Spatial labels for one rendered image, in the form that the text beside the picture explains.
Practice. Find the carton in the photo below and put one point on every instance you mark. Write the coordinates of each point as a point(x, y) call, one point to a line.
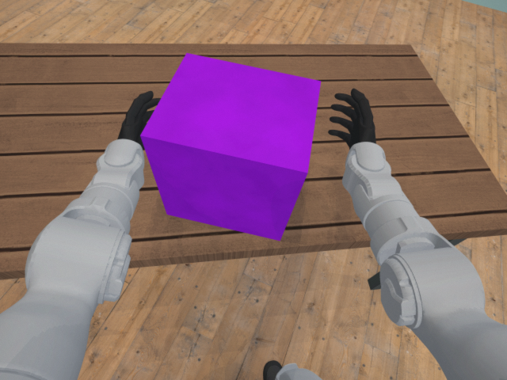
point(229, 145)

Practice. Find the right robot foot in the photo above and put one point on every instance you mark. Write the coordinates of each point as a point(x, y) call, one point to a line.
point(271, 369)

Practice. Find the robot left forearm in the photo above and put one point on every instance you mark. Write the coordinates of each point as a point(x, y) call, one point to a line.
point(110, 198)

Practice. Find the robot right upper arm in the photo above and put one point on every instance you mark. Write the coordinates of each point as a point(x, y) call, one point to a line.
point(436, 293)

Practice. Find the right robot hand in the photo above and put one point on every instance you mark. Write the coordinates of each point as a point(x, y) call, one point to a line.
point(361, 128)

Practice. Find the right robot shin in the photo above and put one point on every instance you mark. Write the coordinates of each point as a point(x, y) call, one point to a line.
point(287, 367)

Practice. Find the robot left upper arm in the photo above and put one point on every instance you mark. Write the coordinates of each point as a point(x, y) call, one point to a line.
point(79, 265)

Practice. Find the robot right forearm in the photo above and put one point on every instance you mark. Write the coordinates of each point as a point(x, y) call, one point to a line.
point(384, 210)

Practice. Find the left robot hand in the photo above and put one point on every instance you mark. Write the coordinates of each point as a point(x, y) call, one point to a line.
point(137, 117)

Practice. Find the table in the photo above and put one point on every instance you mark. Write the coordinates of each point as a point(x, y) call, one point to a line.
point(61, 105)

